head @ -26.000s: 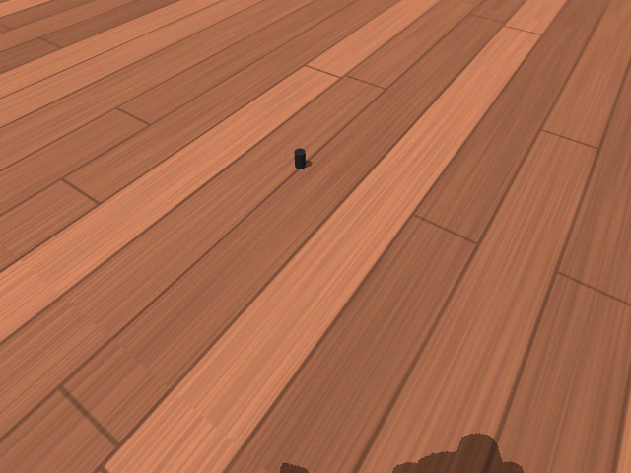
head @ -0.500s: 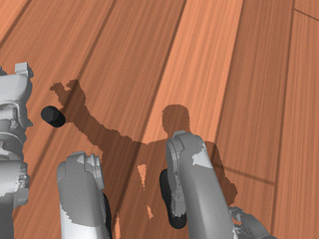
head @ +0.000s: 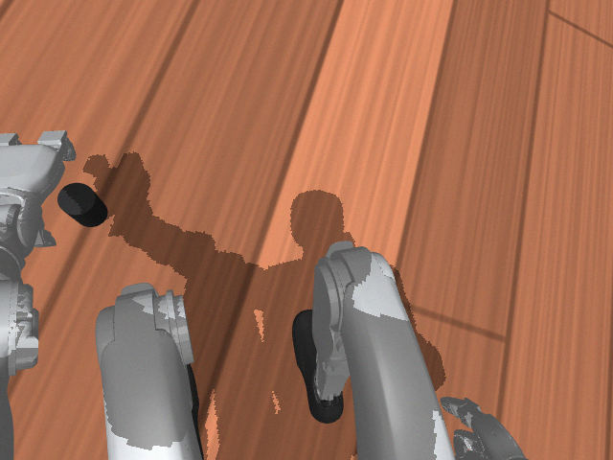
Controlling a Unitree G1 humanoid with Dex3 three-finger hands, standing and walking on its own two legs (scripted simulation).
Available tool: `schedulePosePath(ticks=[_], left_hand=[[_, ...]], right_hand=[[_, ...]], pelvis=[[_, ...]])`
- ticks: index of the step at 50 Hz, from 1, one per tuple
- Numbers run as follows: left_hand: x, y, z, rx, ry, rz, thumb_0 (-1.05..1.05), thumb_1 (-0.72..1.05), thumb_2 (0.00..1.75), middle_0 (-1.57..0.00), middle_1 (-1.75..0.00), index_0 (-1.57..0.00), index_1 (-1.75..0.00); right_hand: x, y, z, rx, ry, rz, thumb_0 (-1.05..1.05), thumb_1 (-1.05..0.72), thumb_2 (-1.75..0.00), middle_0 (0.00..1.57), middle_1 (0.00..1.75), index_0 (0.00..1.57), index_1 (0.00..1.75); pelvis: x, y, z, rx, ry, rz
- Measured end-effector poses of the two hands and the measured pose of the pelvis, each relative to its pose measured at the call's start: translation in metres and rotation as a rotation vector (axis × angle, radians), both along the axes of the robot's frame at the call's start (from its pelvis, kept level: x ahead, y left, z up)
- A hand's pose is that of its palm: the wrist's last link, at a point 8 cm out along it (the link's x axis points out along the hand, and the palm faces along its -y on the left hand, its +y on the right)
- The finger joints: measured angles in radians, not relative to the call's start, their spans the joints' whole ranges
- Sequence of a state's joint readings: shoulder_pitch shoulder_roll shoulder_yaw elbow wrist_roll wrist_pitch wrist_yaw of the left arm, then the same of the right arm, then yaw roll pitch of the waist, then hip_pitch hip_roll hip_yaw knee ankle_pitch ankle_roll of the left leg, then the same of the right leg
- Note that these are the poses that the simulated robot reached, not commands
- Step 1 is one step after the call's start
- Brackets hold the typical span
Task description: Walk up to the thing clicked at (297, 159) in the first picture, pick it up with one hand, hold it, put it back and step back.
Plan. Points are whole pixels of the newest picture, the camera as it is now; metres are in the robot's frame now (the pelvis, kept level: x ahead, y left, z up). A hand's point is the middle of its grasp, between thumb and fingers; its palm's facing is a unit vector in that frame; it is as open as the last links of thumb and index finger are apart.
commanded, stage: home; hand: left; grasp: from above
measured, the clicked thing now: (84, 206) +0.49 +0.24 -0.30
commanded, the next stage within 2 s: none
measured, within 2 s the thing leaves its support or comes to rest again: neither
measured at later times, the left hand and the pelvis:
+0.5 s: hand out of the picture +0.42 +0.26 -0.04, palm faces -0.39 -0.38 -0.84, open 9.5 cm; pelvis +0.02 +0.01 +0.09, yaw +1 degrees
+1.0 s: hand out of the picture +0.28 +0.20 +0.17, palm faces -0.05 -0.92 -0.39, open 7.4 cm; pelvis +0.04 +0.00 +0.26, yaw +4 degrees
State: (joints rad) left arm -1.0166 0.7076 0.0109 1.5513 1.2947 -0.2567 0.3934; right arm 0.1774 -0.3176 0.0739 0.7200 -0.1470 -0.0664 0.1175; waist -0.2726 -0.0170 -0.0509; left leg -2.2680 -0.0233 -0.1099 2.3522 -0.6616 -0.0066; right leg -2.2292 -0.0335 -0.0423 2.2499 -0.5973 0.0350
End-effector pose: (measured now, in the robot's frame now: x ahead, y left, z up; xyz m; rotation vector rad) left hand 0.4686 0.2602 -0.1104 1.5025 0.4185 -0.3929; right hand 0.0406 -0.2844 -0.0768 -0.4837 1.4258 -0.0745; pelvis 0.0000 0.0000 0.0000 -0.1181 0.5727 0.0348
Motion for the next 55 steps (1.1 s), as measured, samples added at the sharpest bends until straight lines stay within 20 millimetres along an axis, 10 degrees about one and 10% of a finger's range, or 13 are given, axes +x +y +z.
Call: schedulePosePath(ticks=[7,18,30,40,55], left_hand=[[0.022,0.008,-0.005,0.016,-0.144,0.047,0.00,-0.36,0.92,-0.25,-0.86,-0.24,-0.87],[0.010,0.014,0.065,-0.041,-0.107,0.205,0.00,-0.05,0.94,-0.25,-0.69,-0.23,-0.71],[-0.089,0.012,0.164,-0.377,-0.030,0.409,0.00,0.66,0.92,-0.23,-0.40,-0.22,-0.41],[-0.160,0.005,0.238,-0.613,-0.021,0.643,0.00,0.86,0.90,-0.22,-0.31,-0.22,-0.32],[-0.219,-0.015,0.353,-0.922,0.061,0.979,0.01,0.89,0.90,-0.21,-0.30,-0.21,-0.30]], right_hand=[[-0.018,0.018,-0.020,0.045,0.051,-0.061,0.00,-0.90,-0.90,0.20,0.30,0.20,0.30],[0.008,0.034,0.000,0.153,-0.018,-0.148,0.00,-0.89,-0.90,0.20,0.30,0.20,0.30],[0.108,0.017,0.093,0.124,-0.278,-0.056,0.00,-0.90,-0.90,0.20,0.30,0.20,0.29],[0.188,0.038,0.179,0.147,-0.562,0.020,0.01,-0.90,-0.90,0.20,0.30,0.20,0.29],[0.196,0.068,0.296,0.177,-0.698,-0.024,0.01,-0.90,-0.90,0.20,0.30,0.20,0.30]], pelvis=[[0.007,0.003,-0.014,-0.010,0.024,-0.004],[0.016,0.006,0.032,-0.002,0.068,0.002],[0.016,0.003,0.123,0.028,0.016,0.017],[0.020,0.000,0.188,0.048,-0.071,0.035],[0.051,-0.001,0.294,0.067,-0.218,0.050]])
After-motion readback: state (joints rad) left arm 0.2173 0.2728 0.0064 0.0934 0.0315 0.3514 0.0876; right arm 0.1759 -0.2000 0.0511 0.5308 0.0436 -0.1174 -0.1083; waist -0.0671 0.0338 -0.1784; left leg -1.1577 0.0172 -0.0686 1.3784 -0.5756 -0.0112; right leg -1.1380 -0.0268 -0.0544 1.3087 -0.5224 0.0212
